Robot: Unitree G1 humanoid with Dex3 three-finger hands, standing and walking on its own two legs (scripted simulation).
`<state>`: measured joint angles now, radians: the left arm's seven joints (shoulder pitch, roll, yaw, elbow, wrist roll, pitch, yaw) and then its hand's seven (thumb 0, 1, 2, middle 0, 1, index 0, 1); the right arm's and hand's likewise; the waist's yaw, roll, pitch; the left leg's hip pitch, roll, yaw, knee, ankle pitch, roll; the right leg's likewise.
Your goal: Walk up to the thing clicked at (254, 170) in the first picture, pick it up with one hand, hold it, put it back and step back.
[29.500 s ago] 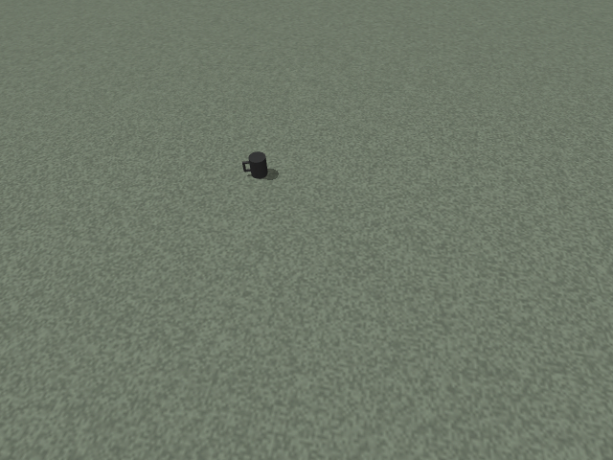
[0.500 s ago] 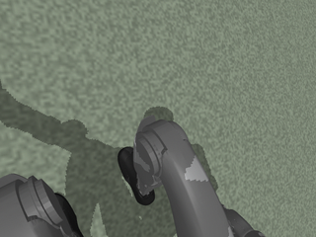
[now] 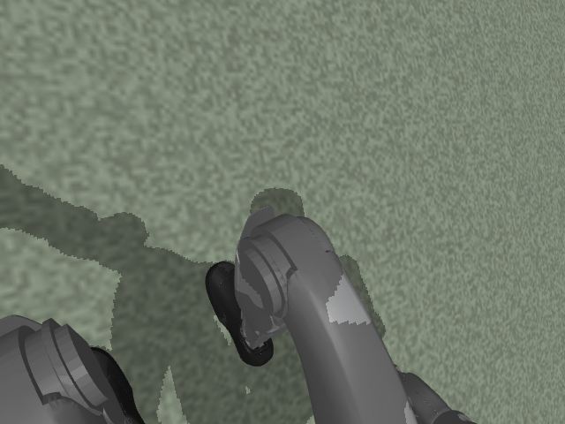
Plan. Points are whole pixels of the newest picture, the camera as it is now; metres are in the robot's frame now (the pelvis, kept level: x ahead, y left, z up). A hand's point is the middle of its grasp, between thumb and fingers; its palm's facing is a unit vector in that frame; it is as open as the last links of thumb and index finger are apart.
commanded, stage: open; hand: left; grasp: from above
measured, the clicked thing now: out of the picture +0.52 +0.35 -0.26
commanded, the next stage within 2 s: withdraw in 0.56 s
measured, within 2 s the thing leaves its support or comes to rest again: neither
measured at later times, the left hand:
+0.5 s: hand out of the picture +0.52 +0.32 -0.22, palm faces -0.45 -0.12 -0.89, open 13.2 cm
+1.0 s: hand out of the picture +0.54 +0.35 -0.13, palm faces -0.29 -0.07 -0.95, open 14.2 cm
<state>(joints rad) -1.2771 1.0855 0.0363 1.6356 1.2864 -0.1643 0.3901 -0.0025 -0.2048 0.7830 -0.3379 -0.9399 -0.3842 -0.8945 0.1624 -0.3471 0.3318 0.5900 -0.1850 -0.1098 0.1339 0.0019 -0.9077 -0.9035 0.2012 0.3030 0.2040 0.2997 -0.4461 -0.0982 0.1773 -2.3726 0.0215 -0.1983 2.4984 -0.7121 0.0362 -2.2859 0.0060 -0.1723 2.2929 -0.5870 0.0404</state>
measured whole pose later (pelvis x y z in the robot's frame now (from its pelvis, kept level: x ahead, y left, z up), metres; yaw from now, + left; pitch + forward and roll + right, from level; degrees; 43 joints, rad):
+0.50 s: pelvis +0.00 +0.00 +0.00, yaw +0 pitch +32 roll -15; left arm -1.26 1.08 0.03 1.59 1.27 -0.16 0.36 0.00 -0.43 1.04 -0.10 -1.15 -0.13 -1.12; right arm 0.16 -0.36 0.33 0.57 -0.19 -0.08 0.13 0.00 -0.91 -0.90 0.20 0.30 0.20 0.30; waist -0.44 -0.10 0.18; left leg -2.37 0.02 -0.21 2.50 -0.71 0.03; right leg -2.28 0.00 -0.18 2.29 -0.59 0.04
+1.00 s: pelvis +0.01 +0.00 +0.01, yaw +1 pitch +35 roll -14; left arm -1.16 0.99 0.09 1.28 1.24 -0.09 0.26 0.00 -0.58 1.04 -0.09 -1.06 -0.09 -1.06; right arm 0.23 -0.33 0.25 0.56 -0.15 -0.02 0.16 0.00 -0.92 -0.91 0.20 0.30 0.20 0.30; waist -0.37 -0.03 0.06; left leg -2.37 0.01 -0.18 2.44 -0.72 0.03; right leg -2.28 -0.01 -0.16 2.26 -0.61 0.03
